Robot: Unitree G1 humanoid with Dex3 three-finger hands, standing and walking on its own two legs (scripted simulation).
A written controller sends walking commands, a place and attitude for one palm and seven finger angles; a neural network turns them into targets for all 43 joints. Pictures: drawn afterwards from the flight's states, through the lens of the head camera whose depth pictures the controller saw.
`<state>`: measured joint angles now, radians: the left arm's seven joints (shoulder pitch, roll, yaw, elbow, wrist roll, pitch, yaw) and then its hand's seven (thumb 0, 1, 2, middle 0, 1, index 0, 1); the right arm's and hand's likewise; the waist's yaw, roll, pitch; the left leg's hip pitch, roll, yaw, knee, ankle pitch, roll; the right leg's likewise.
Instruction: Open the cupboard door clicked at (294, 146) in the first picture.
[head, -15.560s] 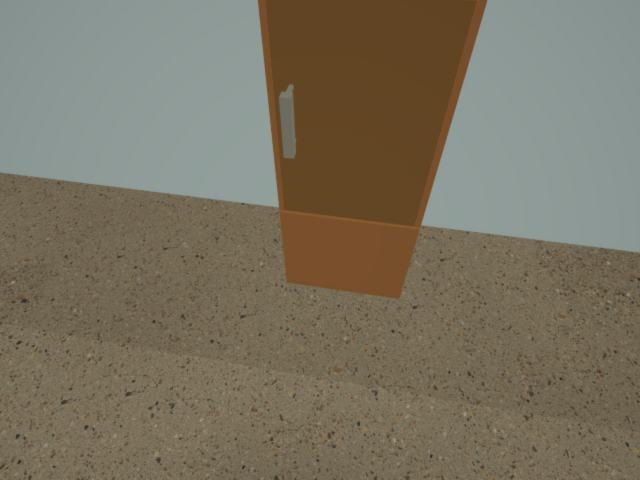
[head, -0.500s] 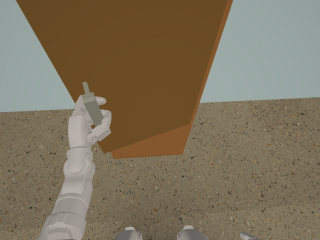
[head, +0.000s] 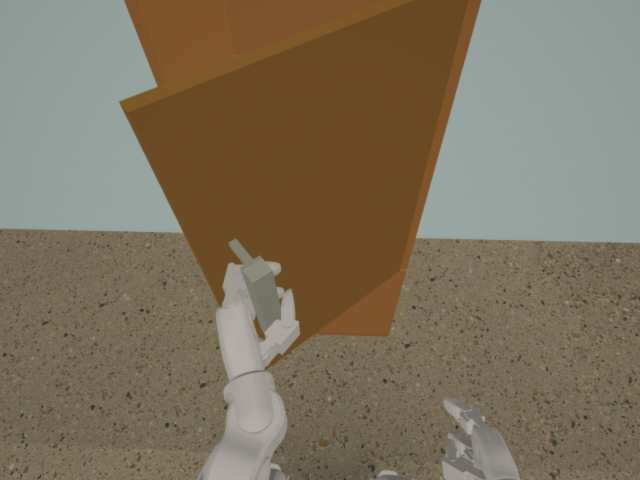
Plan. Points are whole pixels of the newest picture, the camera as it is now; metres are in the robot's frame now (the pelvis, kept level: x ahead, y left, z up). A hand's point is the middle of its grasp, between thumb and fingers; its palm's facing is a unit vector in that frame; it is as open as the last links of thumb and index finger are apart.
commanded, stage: pull the door open along its arc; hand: left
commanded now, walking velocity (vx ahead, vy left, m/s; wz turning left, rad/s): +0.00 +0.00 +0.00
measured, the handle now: (256, 292) +0.34 +0.10 +0.04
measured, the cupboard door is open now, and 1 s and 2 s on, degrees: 41 42 45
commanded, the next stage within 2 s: open thumb and fingers to let go in 0.02 s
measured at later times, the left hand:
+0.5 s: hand (293, 327) +0.29 +0.05 +0.04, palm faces +0.36 -0.93 -0.05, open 9.8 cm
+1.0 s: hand (289, 332) +0.29 +0.05 +0.04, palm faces +0.29 -0.95 -0.05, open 15.3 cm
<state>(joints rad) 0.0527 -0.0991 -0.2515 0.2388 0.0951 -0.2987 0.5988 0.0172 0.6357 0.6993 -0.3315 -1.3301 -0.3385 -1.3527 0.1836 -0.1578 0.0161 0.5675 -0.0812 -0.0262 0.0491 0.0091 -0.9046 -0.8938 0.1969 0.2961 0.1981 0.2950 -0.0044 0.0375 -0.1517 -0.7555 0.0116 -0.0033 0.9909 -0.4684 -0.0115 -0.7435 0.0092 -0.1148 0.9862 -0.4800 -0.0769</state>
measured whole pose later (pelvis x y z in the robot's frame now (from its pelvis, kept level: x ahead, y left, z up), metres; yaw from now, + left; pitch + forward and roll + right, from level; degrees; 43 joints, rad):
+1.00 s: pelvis -0.01 +0.00 -0.01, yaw +1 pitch +13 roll +0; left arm 0.09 -0.08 -0.29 0.19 0.10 -0.27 0.59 -0.01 -0.49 0.31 -0.26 -0.58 -0.26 -0.61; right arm 0.19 -0.18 0.01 0.56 -0.08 -0.08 0.03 0.01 -0.90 -0.89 0.20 0.30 0.20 0.29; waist 0.00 0.05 -0.16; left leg -0.79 0.00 -0.01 1.03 -0.48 -0.01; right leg -0.77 0.00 -0.12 1.03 -0.49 -0.08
